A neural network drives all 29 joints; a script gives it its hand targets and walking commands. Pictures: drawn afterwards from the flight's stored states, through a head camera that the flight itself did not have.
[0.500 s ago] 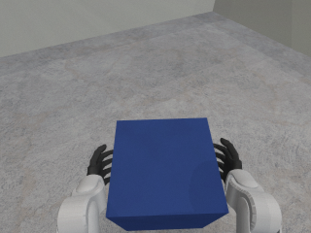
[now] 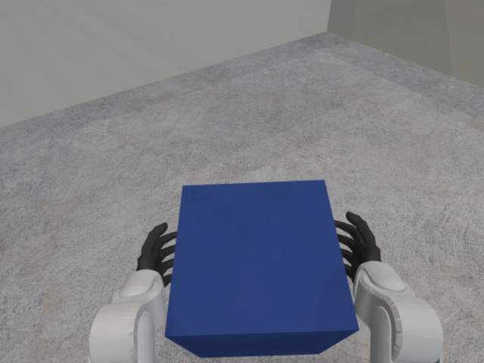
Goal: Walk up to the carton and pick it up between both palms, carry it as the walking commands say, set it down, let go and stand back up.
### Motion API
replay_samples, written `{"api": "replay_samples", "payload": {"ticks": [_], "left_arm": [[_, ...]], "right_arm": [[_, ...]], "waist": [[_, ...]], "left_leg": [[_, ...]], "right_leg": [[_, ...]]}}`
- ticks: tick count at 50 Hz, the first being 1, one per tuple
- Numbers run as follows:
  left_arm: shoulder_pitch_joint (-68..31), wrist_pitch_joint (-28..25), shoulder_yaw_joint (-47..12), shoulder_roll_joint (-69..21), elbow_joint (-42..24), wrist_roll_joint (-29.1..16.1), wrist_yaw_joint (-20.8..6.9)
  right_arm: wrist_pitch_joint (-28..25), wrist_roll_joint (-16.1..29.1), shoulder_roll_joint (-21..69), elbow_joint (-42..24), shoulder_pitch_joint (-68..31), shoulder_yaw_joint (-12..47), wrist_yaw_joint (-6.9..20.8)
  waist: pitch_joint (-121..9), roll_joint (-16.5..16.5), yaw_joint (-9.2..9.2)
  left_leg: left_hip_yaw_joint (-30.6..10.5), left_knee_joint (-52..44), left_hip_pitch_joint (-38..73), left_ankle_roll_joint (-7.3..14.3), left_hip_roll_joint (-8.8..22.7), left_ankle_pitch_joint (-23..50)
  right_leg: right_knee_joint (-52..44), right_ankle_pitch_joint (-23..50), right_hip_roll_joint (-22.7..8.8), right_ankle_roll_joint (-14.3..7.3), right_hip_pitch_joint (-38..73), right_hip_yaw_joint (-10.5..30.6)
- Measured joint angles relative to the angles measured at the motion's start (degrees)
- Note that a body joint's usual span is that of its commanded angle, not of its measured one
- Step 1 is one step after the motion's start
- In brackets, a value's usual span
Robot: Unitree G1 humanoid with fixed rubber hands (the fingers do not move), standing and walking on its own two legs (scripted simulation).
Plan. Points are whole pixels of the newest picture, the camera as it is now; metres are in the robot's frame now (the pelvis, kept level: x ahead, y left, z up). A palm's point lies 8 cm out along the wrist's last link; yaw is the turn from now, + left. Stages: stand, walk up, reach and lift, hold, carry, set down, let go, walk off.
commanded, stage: carry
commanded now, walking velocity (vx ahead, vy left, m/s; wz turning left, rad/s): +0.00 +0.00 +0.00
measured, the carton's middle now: (256, 277) +0.25 +0.00 +0.04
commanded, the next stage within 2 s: none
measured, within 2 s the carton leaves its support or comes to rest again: neither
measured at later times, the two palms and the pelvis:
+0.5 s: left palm (121, 291) +0.20 +0.19 +0.09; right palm (338, 276) +0.21 -0.11 +0.11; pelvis -0.02 +0.03 +0.00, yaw +1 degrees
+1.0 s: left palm (110, 281) +0.22 +0.21 +0.09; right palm (320, 267) +0.23 -0.09 +0.10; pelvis -0.01 +0.06 +0.00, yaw +1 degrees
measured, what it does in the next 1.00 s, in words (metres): shifts its weight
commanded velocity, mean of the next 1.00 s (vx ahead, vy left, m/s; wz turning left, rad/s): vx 0.00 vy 0.00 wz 0.00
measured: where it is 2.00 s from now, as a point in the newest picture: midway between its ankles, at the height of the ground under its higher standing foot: outside the picture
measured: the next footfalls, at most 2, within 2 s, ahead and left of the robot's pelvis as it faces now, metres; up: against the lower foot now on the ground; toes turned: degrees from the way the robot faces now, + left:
none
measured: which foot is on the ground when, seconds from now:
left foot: down 0.00-1.00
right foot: down 0.00-1.00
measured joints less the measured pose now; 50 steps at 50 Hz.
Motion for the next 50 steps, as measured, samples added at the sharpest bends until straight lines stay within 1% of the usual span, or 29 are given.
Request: {"api": "replay_samples", "payload": {"ticks": [6,16,21,32,41,50], "left_arm": [[-0.2,0.9,0.1,0.0,0.7,-0.2,-0.1],[-1.3,1.6,0.1,0.1,1.4,-0.2,-0.1],[-1.7,1.8,0.1,0.2,1.0,-0.1,-0.1],[-2.3,1.8,0.2,0.3,1.2,-0.3,0.0],[-2.9,1.3,0.3,0.3,2.2,-0.4,-0.1],[-3.3,0.8,0.2,0.4,3.1,-0.1,-0.2]], "right_arm": [[0.9,-0.5,0.0,0.1,0.3,0.1,0.0],[1.3,-0.6,0.0,-0.1,0.3,-0.3,-0.2],[1.0,-0.4,0.0,-0.3,0.3,-0.4,-0.2],[0.8,-0.6,0.0,-0.2,0.0,-0.4,-0.1],[0.6,-0.8,0.0,0.1,-0.3,-0.6,-0.1],[0.0,-0.6,0.0,1.1,-0.7,-0.9,-0.1]], "waist": [[-0.2,0.1,0.59],[0.4,-1.5,0.34],[0.5,-2.0,0.50],[0.8,-1.4,1.34],[0.6,-1.5,1.09],[0.2,-1.8,0.93]], "left_leg": [[-0.1,-0.3,0.2,0.3,-0.3,0.6],[0.3,-0.9,-0.4,1.7,-1.7,1.6],[0.5,-0.9,-0.9,2.6,-2.7,1.8],[0.9,-0.6,-1.6,4.2,-4.4,1.4],[1.1,-0.5,-1.6,4.9,-5.1,1.0],[1.2,0.1,-1.6,5.1,-5.2,0.2]], "right_leg": [[-0.6,0.7,-0.3,0.2,0.4,-0.1],[-1.6,2.3,-1.6,1.4,0.0,0.3],[-1.8,2.7,-2.5,2.3,-0.3,0.5],[-1.6,2.9,-4.2,3.8,-0.9,0.9],[-1.7,2.7,-4.9,4.5,-0.9,1.2],[-1.5,2.2,-5.1,4.8,-0.7,1.3]]}}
